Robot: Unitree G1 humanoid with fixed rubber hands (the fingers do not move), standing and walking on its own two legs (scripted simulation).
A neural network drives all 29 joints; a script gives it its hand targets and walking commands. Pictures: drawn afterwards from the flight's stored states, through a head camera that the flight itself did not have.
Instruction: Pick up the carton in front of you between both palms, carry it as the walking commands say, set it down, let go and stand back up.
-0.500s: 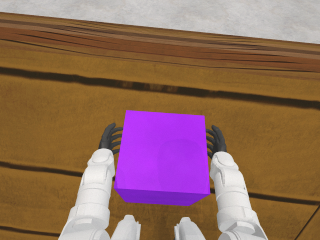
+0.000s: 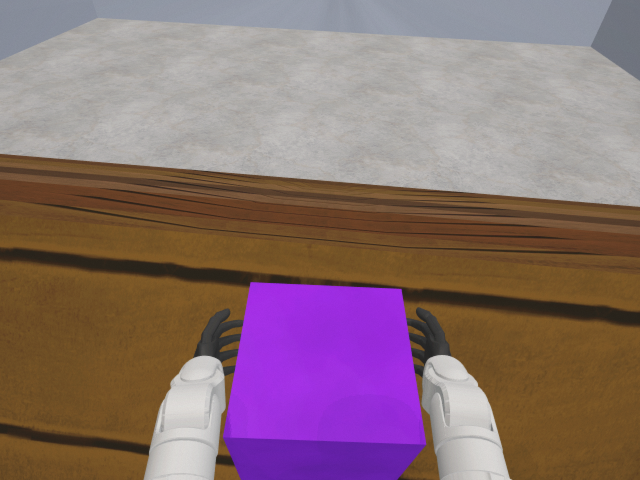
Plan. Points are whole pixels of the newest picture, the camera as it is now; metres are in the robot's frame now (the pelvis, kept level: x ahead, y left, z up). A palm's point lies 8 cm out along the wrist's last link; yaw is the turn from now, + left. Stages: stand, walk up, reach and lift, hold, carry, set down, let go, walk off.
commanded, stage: reach and lift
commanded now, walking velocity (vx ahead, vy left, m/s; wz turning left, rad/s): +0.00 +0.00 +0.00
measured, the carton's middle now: (320, 393) +0.29 +0.00 -0.05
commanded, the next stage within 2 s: hold in 0.98 s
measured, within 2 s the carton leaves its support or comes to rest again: neither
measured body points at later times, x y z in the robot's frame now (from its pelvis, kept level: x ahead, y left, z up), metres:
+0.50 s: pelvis -0.01 +0.01 +0.01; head -0.03 +0.01 +0.46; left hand +0.30 +0.16 +0.03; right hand +0.31 -0.15 +0.03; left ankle +0.02 +0.13 -0.73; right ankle +0.01 -0.12 -0.73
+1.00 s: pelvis +0.00 +0.00 +0.01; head -0.03 +0.00 +0.46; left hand +0.30 +0.15 +0.04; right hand +0.31 -0.15 +0.04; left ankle +0.02 +0.13 -0.73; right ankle +0.01 -0.12 -0.73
